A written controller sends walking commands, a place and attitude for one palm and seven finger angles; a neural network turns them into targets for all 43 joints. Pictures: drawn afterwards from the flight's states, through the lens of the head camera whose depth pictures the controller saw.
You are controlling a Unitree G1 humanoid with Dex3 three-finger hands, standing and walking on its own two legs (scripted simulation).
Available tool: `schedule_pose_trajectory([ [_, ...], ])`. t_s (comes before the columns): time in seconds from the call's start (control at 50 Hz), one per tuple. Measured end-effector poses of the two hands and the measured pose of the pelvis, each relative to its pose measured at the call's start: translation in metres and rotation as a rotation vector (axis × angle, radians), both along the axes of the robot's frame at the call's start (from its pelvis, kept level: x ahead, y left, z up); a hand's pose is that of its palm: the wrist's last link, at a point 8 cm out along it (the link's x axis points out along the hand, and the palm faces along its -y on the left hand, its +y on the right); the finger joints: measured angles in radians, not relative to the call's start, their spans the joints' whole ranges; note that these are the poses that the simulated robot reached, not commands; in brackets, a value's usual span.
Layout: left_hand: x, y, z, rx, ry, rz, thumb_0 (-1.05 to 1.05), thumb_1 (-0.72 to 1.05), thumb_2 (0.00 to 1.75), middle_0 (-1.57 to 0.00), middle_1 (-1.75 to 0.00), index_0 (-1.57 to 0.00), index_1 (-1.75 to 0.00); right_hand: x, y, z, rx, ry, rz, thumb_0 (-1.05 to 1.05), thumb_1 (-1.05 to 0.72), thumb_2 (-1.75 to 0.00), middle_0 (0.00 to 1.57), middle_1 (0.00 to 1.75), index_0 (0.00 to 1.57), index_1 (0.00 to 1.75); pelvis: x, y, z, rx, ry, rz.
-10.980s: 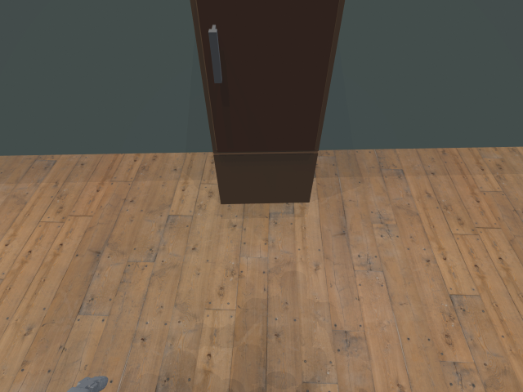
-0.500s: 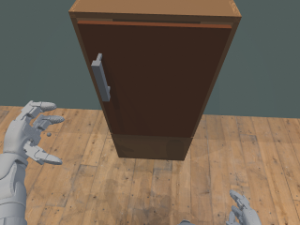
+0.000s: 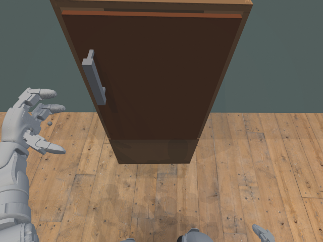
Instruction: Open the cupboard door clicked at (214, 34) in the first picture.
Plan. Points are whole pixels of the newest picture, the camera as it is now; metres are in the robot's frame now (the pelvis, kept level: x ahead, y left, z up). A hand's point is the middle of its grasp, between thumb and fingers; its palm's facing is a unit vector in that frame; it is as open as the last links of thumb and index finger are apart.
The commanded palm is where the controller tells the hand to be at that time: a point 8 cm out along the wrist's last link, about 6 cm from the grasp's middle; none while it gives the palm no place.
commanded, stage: move the hooked fingers beside the handle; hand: left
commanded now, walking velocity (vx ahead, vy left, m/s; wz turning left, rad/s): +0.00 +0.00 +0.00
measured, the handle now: (96, 78) +0.53 +0.20 +0.06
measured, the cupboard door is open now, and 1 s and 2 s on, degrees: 0 0 0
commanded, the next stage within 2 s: slide the fingers in behind the handle in 1.76 s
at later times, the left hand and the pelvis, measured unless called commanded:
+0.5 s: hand (63, 102) +0.43 +0.26 +0.07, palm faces +0.02 -1.00 +0.00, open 14.0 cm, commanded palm +0.41 +0.31 +0.07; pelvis +0.00 +0.00 -0.01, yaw -1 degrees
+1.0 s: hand (72, 86) +0.49 +0.26 +0.07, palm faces +0.00 -1.00 -0.01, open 14.0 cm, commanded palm +0.46 +0.31 +0.07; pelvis +0.01 +0.01 -0.01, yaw -1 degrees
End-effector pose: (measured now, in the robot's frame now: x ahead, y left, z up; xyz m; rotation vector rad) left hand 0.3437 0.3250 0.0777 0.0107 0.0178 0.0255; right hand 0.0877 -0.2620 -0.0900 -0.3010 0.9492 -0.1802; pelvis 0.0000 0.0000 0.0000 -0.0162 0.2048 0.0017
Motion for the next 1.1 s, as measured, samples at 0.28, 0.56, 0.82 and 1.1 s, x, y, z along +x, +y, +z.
schedule_pose_trajectory([
  [0.28,0.039,-0.012,0.000,-0.008,0.002,-0.018,-0.01,-0.50,0.30,-0.30,-1.20,-0.30,-1.20,-0.006,0.007,-0.006,0.013,0.059,-0.016,0.01,-0.90,-0.90,0.20,0.30,0.21,0.30,0.002,0.004,-0.002,-0.002,0.031,-0.005],
  [0.56,0.074,-0.010,-0.006,-0.006,0.016,-0.008,-0.01,-0.50,0.30,-0.30,-1.20,-0.30,-1.20,-0.036,-0.002,-0.013,-0.011,0.188,-0.067,0.01,-0.90,-0.90,0.20,0.30,0.21,0.30,0.002,0.003,-0.008,-0.009,0.076,-0.009],
  [0.82,0.108,-0.011,-0.005,0.001,0.011,-0.028,-0.01,-0.50,0.30,-0.30,-1.20,-0.30,-1.20,-0.072,-0.005,-0.013,-0.031,0.319,-0.130,0.01,-0.90,-0.90,0.20,0.30,0.21,0.30,0.003,0.005,-0.012,-0.017,0.121,-0.015],
  [1.1,0.131,-0.017,-0.008,0.006,0.013,-0.024,-0.01,-0.50,0.30,-0.30,-1.20,-0.30,-1.20,-0.083,0.006,-0.015,-0.009,0.374,-0.161,0.01,-0.90,-0.90,0.20,0.30,0.21,0.30,0.008,0.009,-0.013,-0.022,0.148,-0.026],
])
